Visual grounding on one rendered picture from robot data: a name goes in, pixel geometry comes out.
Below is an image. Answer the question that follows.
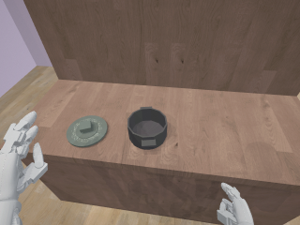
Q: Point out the pot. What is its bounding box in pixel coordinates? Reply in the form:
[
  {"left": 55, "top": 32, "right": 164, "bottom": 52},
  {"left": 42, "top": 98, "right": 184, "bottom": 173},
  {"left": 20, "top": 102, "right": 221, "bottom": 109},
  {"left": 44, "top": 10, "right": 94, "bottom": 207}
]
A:
[{"left": 127, "top": 106, "right": 168, "bottom": 150}]

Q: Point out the knob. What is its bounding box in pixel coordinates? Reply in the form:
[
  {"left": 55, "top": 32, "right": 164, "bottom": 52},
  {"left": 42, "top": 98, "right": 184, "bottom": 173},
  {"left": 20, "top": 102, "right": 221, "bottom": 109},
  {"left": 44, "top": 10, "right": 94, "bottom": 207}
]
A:
[{"left": 80, "top": 120, "right": 92, "bottom": 133}]

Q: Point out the right robot hand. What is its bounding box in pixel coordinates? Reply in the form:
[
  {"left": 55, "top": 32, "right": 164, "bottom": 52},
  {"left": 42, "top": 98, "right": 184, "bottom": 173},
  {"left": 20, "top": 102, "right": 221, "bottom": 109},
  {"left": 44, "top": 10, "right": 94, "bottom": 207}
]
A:
[{"left": 217, "top": 183, "right": 254, "bottom": 225}]

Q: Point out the left robot hand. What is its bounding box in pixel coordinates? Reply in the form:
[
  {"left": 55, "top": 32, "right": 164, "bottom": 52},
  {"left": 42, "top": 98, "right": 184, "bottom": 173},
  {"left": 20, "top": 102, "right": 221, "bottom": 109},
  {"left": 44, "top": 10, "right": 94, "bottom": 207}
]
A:
[{"left": 0, "top": 111, "right": 48, "bottom": 201}]

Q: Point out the lid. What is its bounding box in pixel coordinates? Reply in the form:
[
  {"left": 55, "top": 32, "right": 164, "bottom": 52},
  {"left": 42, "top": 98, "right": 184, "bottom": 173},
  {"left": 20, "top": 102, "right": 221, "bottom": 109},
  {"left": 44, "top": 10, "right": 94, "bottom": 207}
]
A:
[{"left": 66, "top": 115, "right": 108, "bottom": 148}]

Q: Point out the robot left forearm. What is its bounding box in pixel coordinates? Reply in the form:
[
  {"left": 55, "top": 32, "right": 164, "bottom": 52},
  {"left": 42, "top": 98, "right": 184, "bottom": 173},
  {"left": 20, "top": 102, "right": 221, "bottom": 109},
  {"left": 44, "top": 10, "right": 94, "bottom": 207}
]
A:
[{"left": 0, "top": 199, "right": 23, "bottom": 225}]

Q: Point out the table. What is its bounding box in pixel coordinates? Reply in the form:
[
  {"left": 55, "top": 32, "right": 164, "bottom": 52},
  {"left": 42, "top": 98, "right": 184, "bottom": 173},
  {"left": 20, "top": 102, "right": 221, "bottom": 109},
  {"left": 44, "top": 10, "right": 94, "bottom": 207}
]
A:
[{"left": 0, "top": 0, "right": 300, "bottom": 225}]

